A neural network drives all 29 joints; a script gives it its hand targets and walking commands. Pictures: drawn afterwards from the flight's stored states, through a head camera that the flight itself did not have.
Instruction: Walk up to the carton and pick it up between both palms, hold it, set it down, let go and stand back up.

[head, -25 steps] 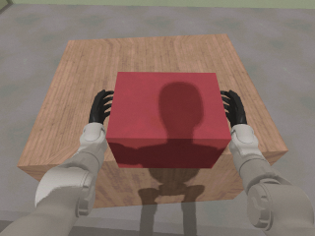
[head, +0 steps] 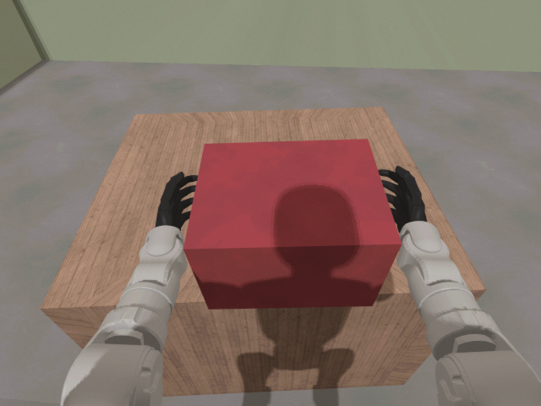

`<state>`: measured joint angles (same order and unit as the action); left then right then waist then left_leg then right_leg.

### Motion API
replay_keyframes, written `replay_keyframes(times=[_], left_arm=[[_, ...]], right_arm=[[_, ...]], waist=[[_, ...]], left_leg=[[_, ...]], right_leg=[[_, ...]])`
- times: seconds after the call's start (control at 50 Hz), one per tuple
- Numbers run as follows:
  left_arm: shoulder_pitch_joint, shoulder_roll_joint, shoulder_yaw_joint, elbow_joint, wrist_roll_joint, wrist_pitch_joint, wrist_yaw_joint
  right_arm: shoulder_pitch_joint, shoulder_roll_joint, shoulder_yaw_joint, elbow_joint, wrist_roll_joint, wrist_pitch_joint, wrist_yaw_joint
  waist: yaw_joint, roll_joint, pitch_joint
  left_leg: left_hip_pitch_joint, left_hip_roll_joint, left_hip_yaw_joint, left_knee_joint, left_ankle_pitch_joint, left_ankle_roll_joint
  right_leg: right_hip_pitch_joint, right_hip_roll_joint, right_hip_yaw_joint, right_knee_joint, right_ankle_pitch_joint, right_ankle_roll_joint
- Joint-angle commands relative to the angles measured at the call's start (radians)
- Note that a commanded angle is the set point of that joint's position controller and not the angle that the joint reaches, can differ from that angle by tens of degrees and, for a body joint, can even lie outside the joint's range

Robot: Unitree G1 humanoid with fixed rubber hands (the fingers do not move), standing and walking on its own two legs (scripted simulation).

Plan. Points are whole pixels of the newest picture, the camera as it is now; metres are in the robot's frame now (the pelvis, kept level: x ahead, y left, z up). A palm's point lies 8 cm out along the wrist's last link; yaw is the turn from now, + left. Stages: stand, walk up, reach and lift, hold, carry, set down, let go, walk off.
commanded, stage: reach and lift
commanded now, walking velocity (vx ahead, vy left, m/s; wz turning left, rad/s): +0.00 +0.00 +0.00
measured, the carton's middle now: (287, 224) +0.42 -0.02 +0.05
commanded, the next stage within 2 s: hold in 1.52 s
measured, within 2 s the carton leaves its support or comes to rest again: neither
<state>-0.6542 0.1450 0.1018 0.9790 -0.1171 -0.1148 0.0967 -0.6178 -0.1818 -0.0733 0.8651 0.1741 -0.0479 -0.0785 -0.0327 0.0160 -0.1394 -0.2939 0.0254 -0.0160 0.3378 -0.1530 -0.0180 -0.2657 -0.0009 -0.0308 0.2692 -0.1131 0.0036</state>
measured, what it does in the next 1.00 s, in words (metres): stands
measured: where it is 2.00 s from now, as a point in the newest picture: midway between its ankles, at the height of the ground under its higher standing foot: outside the picture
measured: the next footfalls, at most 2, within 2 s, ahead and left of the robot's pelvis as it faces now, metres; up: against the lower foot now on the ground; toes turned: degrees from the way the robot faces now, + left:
none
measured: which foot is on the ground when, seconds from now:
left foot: down 0.00-1.00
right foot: down 0.00-1.00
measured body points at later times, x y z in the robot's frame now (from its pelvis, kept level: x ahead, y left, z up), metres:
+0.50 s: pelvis -0.01 +0.00 +0.00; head -0.04 +0.03 +0.45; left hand +0.37 +0.19 +0.14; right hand +0.36 -0.19 +0.13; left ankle +0.00 +0.13 -0.75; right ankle +0.01 -0.12 -0.75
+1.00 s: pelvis -0.01 +0.00 +0.00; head -0.04 +0.03 +0.45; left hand +0.37 +0.19 +0.16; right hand +0.36 -0.19 +0.15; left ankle +0.00 +0.13 -0.75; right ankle +0.01 -0.12 -0.75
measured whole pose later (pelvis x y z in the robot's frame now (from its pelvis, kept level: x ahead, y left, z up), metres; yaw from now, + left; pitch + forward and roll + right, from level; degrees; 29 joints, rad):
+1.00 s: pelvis -0.01 +0.00 +0.00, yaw +0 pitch -5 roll +0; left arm -0.50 0.02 0.32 0.17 0.26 0.52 -0.08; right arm -0.52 -0.10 -0.13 0.49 0.11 0.23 -0.06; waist -0.06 -0.06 0.00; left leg -0.04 0.02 -0.02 0.27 -0.14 -0.02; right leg -0.03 -0.01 -0.03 0.24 -0.12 0.00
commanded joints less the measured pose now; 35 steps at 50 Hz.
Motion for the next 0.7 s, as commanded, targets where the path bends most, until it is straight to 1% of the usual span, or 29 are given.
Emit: replay_keyframes(times=[0.0,0.02,0.08,0.12,0.14,0.16,0.18,0.2,0.22,0.24,0.26,0.28,0.3,0.32,0.34,0.36,0.38,0.4,0.42,0.44,0.46,0.5,0.52,0.54,0.56,0.58,0.6,0.64,0.68], left_arm=[[-0.617,-0.708,-0.281,-0.363,0.079,0.018,-0.171],[-0.601,-0.71,-0.281,-0.393,0.089,0.042,-0.174],[-0.551,-0.7,-0.256,-0.441,0.126,0.128,-0.192],[-0.518,-0.716,-0.266,-0.525,0.129,0.178,-0.205],[-0.502,-0.714,-0.271,-0.553,0.141,0.207,-0.208],[-0.48,-0.707,-0.257,-0.561,0.162,0.239,-0.214],[-0.477,-0.701,-0.246,-0.555,0.181,0.27,-0.22],[-0.445,-0.696,-0.23,-0.542,0.199,0.299,-0.229],[-0.417,-0.693,-0.225,-0.558,0.212,0.327,-0.238],[-0.446,-0.692,-0.24,-0.621,0.208,0.342,-0.243],[-0.438,-0.694,-0.255,-0.643,0.206,0.357,-0.246],[-0.421,-0.702,-0.265,-0.651,0.202,0.372,-0.245],[-0.391,-0.699,-0.259,-0.654,0.21,0.389,-0.248],[-0.37,-0.676,-0.229,-0.619,0.232,0.406,-0.254],[-0.367,-0.666,-0.217,-0.613,0.239,0.42,-0.259],[-0.361,-0.675,-0.224,-0.64,0.237,0.43,-0.262],[-0.351,-0.679,-0.242,-0.681,0.231,0.438,-0.261],[-0.331,-0.679,-0.25,-0.71,0.231,0.446,-0.26],[-0.345,-0.662,-0.249,-0.724,0.23,0.453,-0.26],[-0.349,-0.657,-0.248,-0.737,0.237,0.457,-0.262],[-0.314,-0.656,-0.256,-0.75,0.232,0.468,-0.263],[-0.293,-0.647,-0.263,-0.785,0.228,0.487,-0.266],[-0.286,-0.633,-0.243,-0.768,0.238,0.499,-0.268],[-0.284,-0.621,-0.233,-0.774,0.249,0.509,-0.273],[-0.293,-0.624,-0.239,-0.786,0.239,0.515,-0.275],[-0.298,-0.624,-0.245,-0.807,0.234,0.522,-0.277],[-0.317,-0.629,-0.264,-0.847,0.227,0.524,-0.275],[-0.318,-0.621,-0.258,-0.823,0.233,0.543,-0.275],[-0.336,-0.611,-0.25,-0.824,0.231,0.55,-0.28]], right_arm=[[-0.558,0.709,0.372,-0.254,-0.026,0.027,0.144],[-0.554,0.708,0.382,-0.287,-0.019,0.03,0.14],[-0.547,0.691,0.364,-0.315,-0.029,0.057,0.128],[-0.555,0.687,0.374,-0.392,-0.017,0.064,0.121],[-0.552,0.678,0.374,-0.413,-0.021,0.07,0.117],[-0.54,0.658,0.353,-0.412,-0.034,0.083,0.116],[-0.545,0.64,0.324,-0.401,-0.053,0.094,0.116],[-0.536,0.622,0.302,-0.394,-0.064,0.102,0.117],[-0.534,0.608,0.288,-0.394,-0.072,0.105,0.119],[-0.547,0.603,0.276,-0.409,-0.074,0.101,0.122],[-0.543,0.608,0.275,-0.429,-0.072,0.097,0.123],[-0.559,0.595,0.272,-0.459,-0.067,0.092,0.125],[-0.55,0.581,0.274,-0.458,-0.069,0.095,0.125],[-0.536,0.555,0.248,-0.431,-0.084,0.104,0.126],[-0.538,0.547,0.235,-0.429,-0.09,0.107,0.128],[-0.55,0.549,0.234,-0.458,-0.09,0.106,0.129],[-0.552,0.549,0.24,-0.493,-0.083,0.099,0.13],[-0.541,0.547,0.259,-0.523,-0.07,0.099,0.132],[-0.539,0.536,0.264,-0.508,-0.072,0.106,0.133],[-0.524,0.545,0.262,-0.507,-0.071,0.111,0.133],[-0.535,0.533,0.283,-0.562,-0.061,0.109,0.132],[-0.533,0.534,0.302,-0.592,-0.041,0.116,0.13],[-0.519,0.532,0.304,-0.579,-0.039,0.128,0.128],[-0.516,0.526,0.296,-0.577,-0.04,0.137,0.128],[-0.52,0.528,0.292,-0.579,-0.046,0.143,0.129],[-0.526,0.538,0.295,-0.603,-0.041,0.146,0.13],[-0.534,0.541,0.302,-0.623,-0.028,0.147,0.131],[-0.546,0.519,0.296,-0.606,-0.031,0.16,0.133],[-0.558,0.527,0.274,-0.596,-0.046,0.168,0.135]], waist=[[-0.003,-0.043,-0.336],[0.0,-0.041,-0.348],[0.001,-0.045,-0.3],[-0.001,-0.055,-0.324],[0.001,-0.044,-0.319],[-0.001,-0.036,-0.277],[-0.007,-0.024,-0.24],[-0.001,-0.022,-0.195],[-0.001,-0.026,-0.179],[-0.014,-0.013,-0.215],[-0.015,0.002,-0.224],[-0.02,0.009,-0.232],[-0.02,-0.001,-0.198],[-0.015,0.002,-0.146],[-0.014,-0.005,-0.139],[-0.016,-0.012,-0.133],[-0.023,0.005,-0.185],[-0.019,-0.004,-0.209],[-0.028,-0.017,-0.197],[-0.025,-0.011,-0.188],[-0.025,-0.02,-0.204],[-0.026,-0.026,-0.202],[-0.012,-0.028,-0.177],[-0.015,-0.038,-0.152],[-0.019,-0.031,-0.156],[-0.023,-0.04,-0.172],[-0.021,-0.018,-0.19],[-0.024,-0.004,-0.153],[-0.025,-0.02,-0.158]], left_leg=[[0.167,-0.065,0.005,-0.011,0.242,-0.018],[0.178,-0.067,0.004,-0.012,0.258,-0.023],[0.188,-0.075,0.016,-0.022,0.263,-0.025],[0.232,-0.072,0.011,-0.024,0.289,-0.026],[0.243,-0.077,0.018,-0.023,0.308,-0.033],[0.25,-0.076,0.018,-0.033,0.302,-0.037],[0.255,-0.075,0.026,-0.047,0.261,-0.039],[0.254,-0.074,0.036,-0.059,0.22,-0.036],[0.267,-0.07,0.038,-0.067,0.202,-0.035],[0.29,-0.069,0.041,-0.063,0.222,-0.042],[0.302,-0.069,0.045,-0.055,0.235,-0.047],[0.309,-0.066,0.041,-0.054,0.249,-0.052],[0.312,-0.065,0.039,-0.052,0.259,-0.051],[0.291,-0.063,0.041,-0.064,0.221,-0.048],[0.283,-0.063,0.048,-0.077,0.173,-0.045],[0.27,-0.063,0.051,-0.078,0.162,-0.043],[0.303,-0.061,0.049,-0.07,0.197,-0.048],[0.327,-0.06,0.045,-0.059,0.244,-0.05],[0.326,-0.065,0.048,-0.053,0.244,-0.051],[0.321,-0.066,0.047,-0.055,0.24,-0.05],[0.321,-0.068,0.048,-0.049,0.257,-0.05],[0.317,-0.069,0.045,-0.047,0.266,-0.044],[0.301,-0.07,0.049,-0.059,0.233,-0.038],[0.285,-0.071,0.053,-0.072,0.189,-0.031],[0.279,-0.074,0.059,-0.075,0.174,-0.031],[0.281,-0.076,0.058,-0.077,0.16,-0.028],[0.291,-0.072,0.059,-0.073,0.184,-0.032],[0.295,-0.068,0.059,-0.08,0.146,-0.035],[0.277,-0.071,0.062,-0.09,0.09,-0.021]], right_leg=[[0.255,0.025,0.046,-0.001,0.21,0.002],[0.269,0.025,0.046,0.001,0.228,0.004],[0.302,0.031,0.034,-0.008,0.25,0.013],[0.328,0.036,0.029,-0.007,0.281,0.018],[0.332,0.04,0.019,-0.007,0.291,0.021],[0.324,0.044,0.011,-0.018,0.261,0.019],[0.301,0.041,0.004,-0.031,0.213,0.018],[0.287,0.043,-0.001,-0.039,0.157,0.013],[0.281,0.044,-0.004,-0.044,0.135,0.009],[0.28,0.047,-0.016,-0.038,0.142,0.007],[0.279,0.051,-0.02,-0.04,0.146,0.008],[0.28,0.052,-0.023,-0.038,0.156,0.009],[0.281,0.056,-0.032,-0.039,0.159,0.005],[0.272,0.053,-0.037,-0.053,0.108,0.005],[0.268,0.053,-0.036,-0.057,0.063,0.01],[0.274,0.053,-0.037,-0.051,0.059,0.008],[0.283,0.057,-0.043,-0.045,0.085,0.005],[0.285,0.06,-0.046,-0.037,0.121,0.006],[0.277,0.061,-0.048,-0.04,0.119,0.009],[0.283,0.06,-0.049,-0.04,0.128,0.011],[0.297,0.061,-0.046,-0.037,0.143,0.013],[0.316,0.059,-0.044,-0.032,0.173,0.014],[0.318,0.055,-0.044,-0.038,0.146,0.013],[0.316,0.052,-0.043,-0.04,0.117,0.014],[0.31,0.052,-0.042,-0.04,0.104,0.016],[0.312,0.05,-0.038,-0.039,0.099,0.016],[0.316,0.047,-0.038,-0.033,0.113,0.012],[0.285,0.046,-0.041,-0.044,0.057,0.006],[0.274,0.041,-0.039,-0.05,0.028,0.002]])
